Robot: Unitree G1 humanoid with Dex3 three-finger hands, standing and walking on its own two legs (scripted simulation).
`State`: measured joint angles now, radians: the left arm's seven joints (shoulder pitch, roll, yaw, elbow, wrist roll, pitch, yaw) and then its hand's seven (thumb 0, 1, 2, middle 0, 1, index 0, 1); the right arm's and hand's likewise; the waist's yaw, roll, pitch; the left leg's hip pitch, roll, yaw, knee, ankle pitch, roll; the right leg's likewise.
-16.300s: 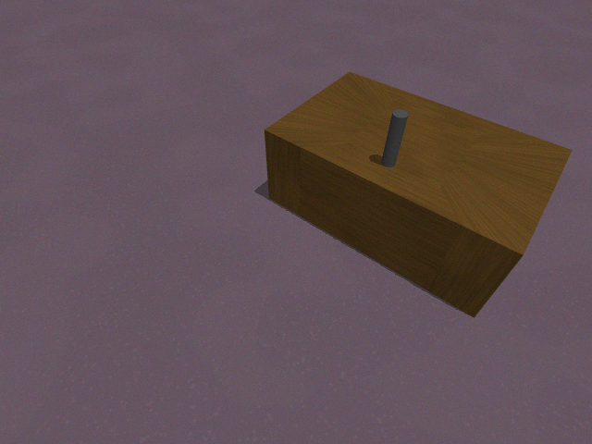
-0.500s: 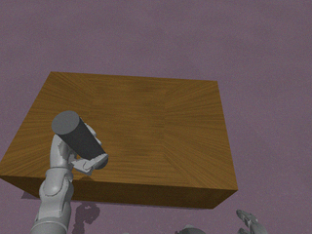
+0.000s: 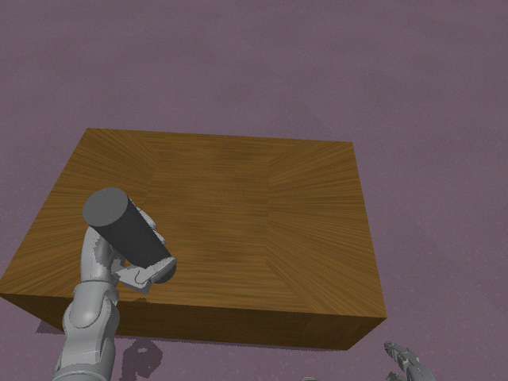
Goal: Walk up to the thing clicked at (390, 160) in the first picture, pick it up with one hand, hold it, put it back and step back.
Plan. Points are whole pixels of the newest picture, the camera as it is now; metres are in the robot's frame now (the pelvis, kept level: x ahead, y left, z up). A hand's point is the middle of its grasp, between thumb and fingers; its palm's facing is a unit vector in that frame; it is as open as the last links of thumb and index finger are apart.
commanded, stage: hold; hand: left
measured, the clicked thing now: (138, 243) +0.31 +0.17 +0.07
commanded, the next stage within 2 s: crouch in 1.80 s
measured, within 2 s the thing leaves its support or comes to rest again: neither
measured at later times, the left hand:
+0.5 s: hand (142, 245) +0.32 +0.17 +0.04, palm faces +0.04 -1.00 -0.01, open 8.6 cm
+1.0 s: hand (143, 244) +0.32 +0.17 +0.05, palm faces +0.04 -1.00 +0.00, open 8.6 cm
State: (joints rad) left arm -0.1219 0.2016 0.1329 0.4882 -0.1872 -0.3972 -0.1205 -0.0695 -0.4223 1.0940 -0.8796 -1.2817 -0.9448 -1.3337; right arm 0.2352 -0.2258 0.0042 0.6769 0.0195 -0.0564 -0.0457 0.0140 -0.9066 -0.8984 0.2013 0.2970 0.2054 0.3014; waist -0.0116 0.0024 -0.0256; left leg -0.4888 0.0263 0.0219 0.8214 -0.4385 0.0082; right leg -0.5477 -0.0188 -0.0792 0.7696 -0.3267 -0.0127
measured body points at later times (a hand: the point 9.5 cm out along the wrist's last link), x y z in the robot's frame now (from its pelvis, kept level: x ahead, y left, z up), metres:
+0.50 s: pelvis +0.00 +0.00 +0.00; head +0.04 +0.01 +0.45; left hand +0.31 +0.23 +0.05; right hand +0.13 -0.25 -0.10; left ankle -0.01 +0.11 -0.71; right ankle +0.04 -0.11 -0.71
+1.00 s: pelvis +0.00 +0.00 +0.00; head +0.04 +0.01 +0.45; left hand +0.31 +0.23 +0.05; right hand +0.13 -0.25 -0.10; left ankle -0.01 +0.11 -0.71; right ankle +0.04 -0.11 -0.71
